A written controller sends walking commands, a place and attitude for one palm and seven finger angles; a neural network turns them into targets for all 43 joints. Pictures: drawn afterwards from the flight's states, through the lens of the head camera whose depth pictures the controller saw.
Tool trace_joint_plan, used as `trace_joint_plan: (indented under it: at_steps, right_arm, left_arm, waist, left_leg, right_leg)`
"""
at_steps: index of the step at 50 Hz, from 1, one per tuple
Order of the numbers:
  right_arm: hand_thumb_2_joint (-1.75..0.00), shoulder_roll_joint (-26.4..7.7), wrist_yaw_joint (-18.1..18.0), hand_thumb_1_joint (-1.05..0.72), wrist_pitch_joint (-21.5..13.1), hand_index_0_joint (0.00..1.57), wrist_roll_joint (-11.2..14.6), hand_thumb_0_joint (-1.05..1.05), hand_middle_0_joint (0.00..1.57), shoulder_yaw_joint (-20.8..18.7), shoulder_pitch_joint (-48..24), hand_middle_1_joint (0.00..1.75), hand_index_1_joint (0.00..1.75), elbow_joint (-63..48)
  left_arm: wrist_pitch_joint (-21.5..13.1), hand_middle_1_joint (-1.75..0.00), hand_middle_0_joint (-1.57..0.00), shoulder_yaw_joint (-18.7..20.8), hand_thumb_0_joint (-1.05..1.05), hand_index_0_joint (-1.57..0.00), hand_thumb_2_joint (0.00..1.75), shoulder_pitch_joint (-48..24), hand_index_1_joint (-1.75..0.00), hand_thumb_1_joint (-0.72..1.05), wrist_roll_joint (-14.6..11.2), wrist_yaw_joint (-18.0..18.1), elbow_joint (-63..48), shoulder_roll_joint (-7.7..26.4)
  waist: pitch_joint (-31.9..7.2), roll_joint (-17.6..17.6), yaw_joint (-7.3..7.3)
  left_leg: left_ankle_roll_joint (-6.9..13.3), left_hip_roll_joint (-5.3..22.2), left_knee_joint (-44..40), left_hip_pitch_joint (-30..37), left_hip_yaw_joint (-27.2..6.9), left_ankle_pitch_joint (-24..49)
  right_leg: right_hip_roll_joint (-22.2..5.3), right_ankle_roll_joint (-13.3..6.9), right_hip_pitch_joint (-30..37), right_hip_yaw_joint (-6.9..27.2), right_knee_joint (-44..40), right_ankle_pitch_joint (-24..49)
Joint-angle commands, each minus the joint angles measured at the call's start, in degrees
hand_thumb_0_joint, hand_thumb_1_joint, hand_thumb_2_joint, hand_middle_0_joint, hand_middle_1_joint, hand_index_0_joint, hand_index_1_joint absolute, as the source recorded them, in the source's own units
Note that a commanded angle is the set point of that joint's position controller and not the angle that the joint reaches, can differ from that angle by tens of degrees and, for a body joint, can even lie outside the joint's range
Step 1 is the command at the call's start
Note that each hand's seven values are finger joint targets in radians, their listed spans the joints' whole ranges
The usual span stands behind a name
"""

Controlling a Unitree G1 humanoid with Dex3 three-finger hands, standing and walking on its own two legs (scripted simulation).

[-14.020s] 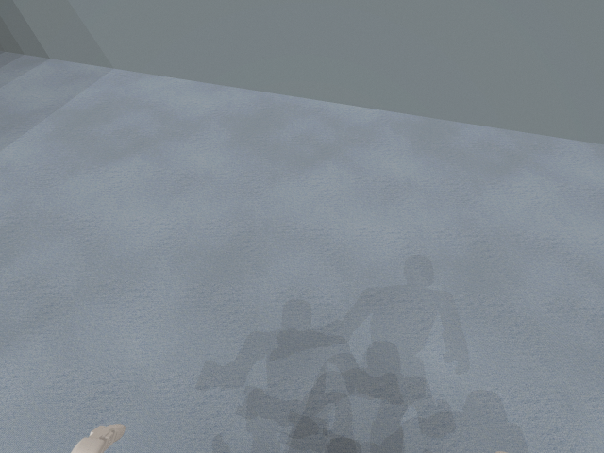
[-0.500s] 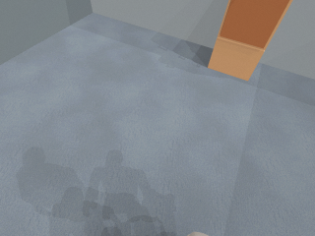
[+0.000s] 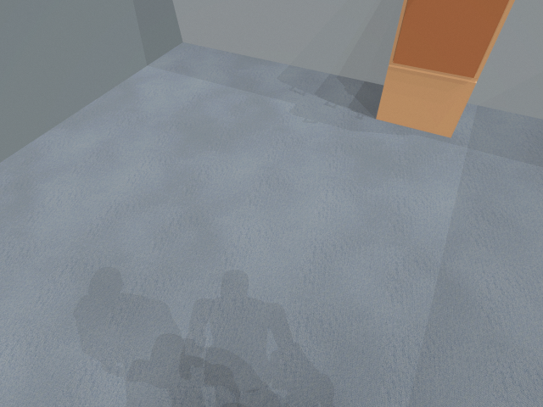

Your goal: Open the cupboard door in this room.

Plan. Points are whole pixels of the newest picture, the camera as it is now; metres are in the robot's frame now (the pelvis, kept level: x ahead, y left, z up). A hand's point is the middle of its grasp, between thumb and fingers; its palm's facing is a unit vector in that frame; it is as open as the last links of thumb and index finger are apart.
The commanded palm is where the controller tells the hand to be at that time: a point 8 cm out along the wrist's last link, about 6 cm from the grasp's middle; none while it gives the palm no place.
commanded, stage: stand and wait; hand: left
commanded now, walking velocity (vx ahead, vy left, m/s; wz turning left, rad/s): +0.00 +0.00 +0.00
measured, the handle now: out of the picture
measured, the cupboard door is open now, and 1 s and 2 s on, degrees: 0 0 0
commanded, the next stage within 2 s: turn or walk to find it in 0.20 s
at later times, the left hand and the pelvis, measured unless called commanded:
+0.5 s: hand out of the picture -0.04 +0.22 -0.18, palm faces +0.08 -0.97 -0.21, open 7.3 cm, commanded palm none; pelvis -0.01 +0.04 +0.00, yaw +2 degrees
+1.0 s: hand out of the picture +0.02 +0.21 -0.19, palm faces +0.13 -0.97 -0.20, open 7.3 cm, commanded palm none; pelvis -0.01 +0.03 -0.01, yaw +5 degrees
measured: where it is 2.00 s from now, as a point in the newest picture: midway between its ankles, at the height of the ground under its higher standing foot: outside the picture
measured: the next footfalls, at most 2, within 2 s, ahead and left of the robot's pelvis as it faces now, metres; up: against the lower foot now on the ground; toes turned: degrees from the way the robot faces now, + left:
left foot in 0.12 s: +0.01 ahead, +0.15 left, +0.00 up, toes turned +6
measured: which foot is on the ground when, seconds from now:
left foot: up 0.00-0.10, down 0.12-1.00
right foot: down 0.00-1.00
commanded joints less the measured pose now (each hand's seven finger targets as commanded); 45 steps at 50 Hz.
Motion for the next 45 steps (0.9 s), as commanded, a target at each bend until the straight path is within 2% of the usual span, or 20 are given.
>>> trace_joint_plan:
  at_steps: [1,3,4,5,6,7,8,9,12,14,18,21,24,26,28,31,34,38,40,45]
  right_arm:
    - [-0.9,-0.79,-0.44,-0.9,-1.75,0.2,0.13,0.0,0.2,0.67,-0.63,0.3,0.3,-3.14]
    - [-0.9,-0.5,-0.76,-0.9,-2.27,0.2,0.15,0.0,0.2,1.08,1.33,0.3,0.3,-1.93]
    - [-0.9,-0.82,-0.77,-0.9,-2.72,0.2,0.26,0.0,0.2,1.16,3.43,0.3,0.3,-0.8]
    - [-0.9,-2.19,-0.88,-0.9,-3.45,0.2,0.21,0.0,0.2,1.12,4.4,0.3,0.3,-0.21]
    - [-0.9,-4.61,-1.14,-0.9,-3.95,0.2,-0.09,0.0,0.2,0.86,3.03,0.3,0.3,-0.73]
    - [-0.9,-5.98,-1.36,-0.9,-3.85,0.2,-0.17,0.0,0.2,0.88,0.55,0.3,0.3,-1.3]
    - [-0.9,-5.38,-1.51,-0.9,-3.81,0.2,-0.15,0.0,0.2,1.05,-1.35,0.3,0.3,-1.15]
    - [-0.9,-5.0,-1.59,-0.9,-3.87,0.2,0.0,0.0,0.2,1.22,-2.17,0.3,0.3,-0.86]
    - [-0.9,-3.72,-1.67,-0.9,-3.61,0.2,0.16,0.0,0.2,1.56,-2.36,0.3,0.3,-1.19]
    - [-0.9,-4.21,-1.55,-0.9,-3.25,0.2,0.21,0.0,0.2,1.4,-2.3,0.3,0.3,-1.46]
    - [-0.9,-5.63,-1.26,-0.9,-2.85,0.2,0.11,0.0,0.2,0.74,-2.23,0.3,0.3,-2.86]
    - [-0.9,-6.33,-1.17,-0.9,-2.93,0.2,0.08,0.0,0.2,0.36,-2.23,0.3,0.3,-3.78]
    - [-0.9,-5.26,-1.14,-0.9,-3.1,0.2,0.14,0.0,0.2,0.54,-1.65,0.3,0.3,-3.78]
    - [-0.9,-4.01,-1.08,-0.9,-3.21,0.2,0.09,0.0,0.2,0.85,-0.89,0.3,0.3,-3.6]
    - [-0.9,-3.29,-1.02,-0.9,-3.24,0.2,0.09,0.0,0.2,1.2,-0.13,0.3,0.3,-3.18]
    - [-0.9,-2.96,-0.96,-0.9,-3.29,0.2,0.03,0.0,0.2,1.63,0.52,0.3,0.3,-2.37]
    - [-0.9,-3.36,-0.98,-0.9,-3.57,0.2,0.08,0.0,0.2,1.85,0.51,0.3,0.3,-1.58]
    - [-0.9,-3.64,-1.03,-0.9,-3.33,0.2,0.0,0.0,0.2,1.81,0.13,0.3,0.3,-1.69]
    - [-0.9,-3.59,-0.92,-0.9,-3.02,0.2,-0.05,0.0,0.2,1.64,0.18,0.3,0.3,-2.24]
    - [-0.9,-2.96,-0.61,-0.9,-1.9,0.2,-0.32,0.0,0.2,0.61,0.72,0.3,0.3,-4.07]
  left_arm:
    - [-0.65,-0.3,-0.2,2.31,0.0,-0.2,0.9,3.99,-0.3,0.9,0.38,0.62,-0.25,10.74]
    - [-0.51,-0.3,-0.2,2.07,0.0,-0.2,0.9,3.36,-0.3,0.9,-0.04,0.65,0.63,10.34]
    - [-0.33,-0.3,-0.2,1.93,0.0,-0.2,0.9,2.31,-0.3,0.9,-0.42,0.67,0.98,9.89]
    - [-0.01,-0.3,-0.2,1.47,0.0,-0.2,0.9,2.78,-0.3,0.9,-0.81,0.65,1.03,8.05]
    - [0.29,-0.3,-0.2,0.91,0.0,-0.2,0.9,4.06,-0.3,0.9,-1.04,0.44,0.93,6.16]
    - [0.51,-0.3,-0.2,0.58,0.0,-0.2,0.9,4.7,-0.3,0.9,-0.87,0.46,1.46,5.0]
    - [0.67,-0.3,-0.2,0.35,0.0,-0.2,0.9,4.1,-0.3,0.9,-0.62,0.39,2.31,4.78]
    - [0.97,-0.3,-0.2,0.17,0.0,-0.2,0.9,3.95,-0.3,0.9,-0.43,0.3,3.26,4.9]
    - [0.89,-0.3,-0.2,-0.16,0.0,-0.2,0.9,6.39,-0.3,0.9,-0.29,0.23,5.16,5.45]
    - [0.99,-0.3,-0.2,0.06,0.0,-0.2,0.9,6.63,-0.3,0.9,-0.26,0.24,5.48,6.08]
    - [1.04,-0.3,-0.2,0.56,0.0,-0.2,0.9,6.3,-0.3,0.9,-0.02,0.29,4.54,6.33]
    - [0.82,-0.3,-0.2,0.86,0.0,-0.2,0.9,6.75,-0.3,0.9,0.09,0.3,3.64,6.05]
    - [0.39,-0.3,-0.2,0.78,0.0,-0.2,0.9,7.4,-0.3,0.9,0.1,0.46,3.83,6.28]
    - [0.05,-0.3,-0.2,0.92,0.0,-0.2,0.9,6.96,-0.3,0.9,0.04,0.56,3.77,7.08]
    - [-0.11,-0.3,-0.2,0.83,0.0,-0.2,0.9,6.42,-0.3,0.9,-0.15,0.55,3.75,7.71]
    - [-0.14,-0.3,-0.2,0.58,0.0,-0.2,0.9,5.22,-0.3,0.9,-0.29,0.56,3.58,7.66]
    - [-0.07,-0.3,-0.2,0.25,0.0,-0.2,0.9,5.39,-0.3,0.9,-0.37,0.6,4.02,7.25]
    - [0.27,-0.3,-0.2,0.92,0.0,-0.2,0.9,4.93,-0.3,0.9,-0.48,0.77,3.66,7.99]
    - [0.5,-0.3,-0.2,1.55,0.0,-0.2,0.9,4.82,-0.3,0.9,-0.44,0.81,3.0,8.89]
    - [1.09,-0.3,-0.2,3.09,0.0,-0.2,0.9,2.48,-0.3,0.9,-0.15,0.85,0.17,11.58]
  waist:
    - [-3.22,-12.41,2.38]
    - [-3.95,-11.58,1.12]
    - [-4.24,-9.24,0.02]
    - [-5.09,-3.41,-0.07]
    - [-4.47,2.98,1.12]
    - [-2.88,4.38,2.1]
    - [-0.84,4.61,2.15]
    - [0.76,8.21,2.16]
    - [3.58,4.68,2.31]
    - [3.98,3.42,2.06]
    - [2.41,2.07,1.47]
    - [-0.71,1.39,1.47]
    - [-2.82,-1.99,1.44]
    - [-3.38,-5.34,1.04]
    - [-4.04,-7.05,0.72]
    - [-2.6,-6.37,0.49]
    - [-1.63,-3.12,1.09]
    - [0.5,-2.38,1.55]
    - [0.49,-3.27,1.75]
    - [-0.74,-8.45,1.5]
  left_leg:
    - [-0.39,0.42,-10.94,0.47,2.6,-0.24]
    - [-0.23,0.18,-20.14,6.83,3.16,6.64]
    - [0.0,0.53,-26.31,11.81,2.83,12.97]
    - [0.97,3.34,-29.7,15.56,-0.64,17.72]
    - [3.18,8.71,-30.85,13.72,-6.36,21.52]
    - [5.02,11.34,-32.35,9.4,-7.6,19.82]
    - [5.03,10.54,-33.84,6.42,-6.5,17.0]
    - [4.65,9.53,-35.33,4.15,-6.08,15.7]
    - [3.88,7.12,-34.68,3.12,-4.37,13.06]
    - [3.89,6.73,-34.35,2.84,-4.99,11.86]
    - [4.85,6.92,-33.35,2.61,-6.74,12.3]
    - [5.8,7.2,-31.59,3.99,-7.83,16.47]
    - [4.84,5.23,-28.13,3.95,-5.24,18.19]
    - [3.66,3.56,-25.57,4.13,-2.58,18.91]
    - [2.87,2.43,-24.28,5.73,-1.18,19.08]
    - [2.64,2.95,-25.72,6.35,-1.42,19.52]
    - [2.94,3.92,-27.49,5.85,-2.53,20.47]
    - [2.76,3.71,-26.93,2.6,-2.56,21.38]
    - [2.58,2.98,-25.27,-0.32,-2.26,20.19]
    - [1.7,1.14,-13.97,-1.25,1.63,11.75]
  right_leg:
    - [-12.9,-6.99,4.52,11.8,-8.9,18.48]
    - [-11.34,-5.18,2.19,10.93,-6.97,16.46]
    - [-10.14,-3.19,-0.43,9.75,-5.04,12.87]
    - [-7.07,-0.78,-3.31,7.71,-1.83,8.74]
    - [-3.62,1.58,-4.39,5.53,-0.71,4.43]
    - [-2.6,2.64,-1.89,4.22,-1.66,1.14]
    - [-2.31,3.12,0.15,3.71,-2.08,1.49]
    - [-2.7,3.33,1.75,3.42,-1.76,1.56]
    - [-3.42,3.25,2.09,4.04,-4.07,4.07]
    - [-3.68,3.4,1.43,3.54,-3.92,3.47]
    - [-3.79,3.84,0.08,2.35,-1.67,2.48]
    - [-3.75,3.9,-0.33,2.18,-0.02,2.72]
    - [-5.16,3.15,1.92,3.71,-2.18,5.75]
    - [-7.14,2.19,2.71,5.08,-3.46,8.31]
    - [-8.57,1.05,2.14,6.06,-4.28,9.01]
    - [-7.81,1.29,1.02,5.34,-4.53,7.05]
    - [-6.14,2.1,2.04,4.41,-4.36,6.72]
    - [-6.63,1.95,3.5,3.73,-3.12,7.84]
    - [-7.97,1.33,4.75,4.01,-3.3,6.67]
    - [-15.51,-2.86,0.99,6.86,-8.09,-1.05]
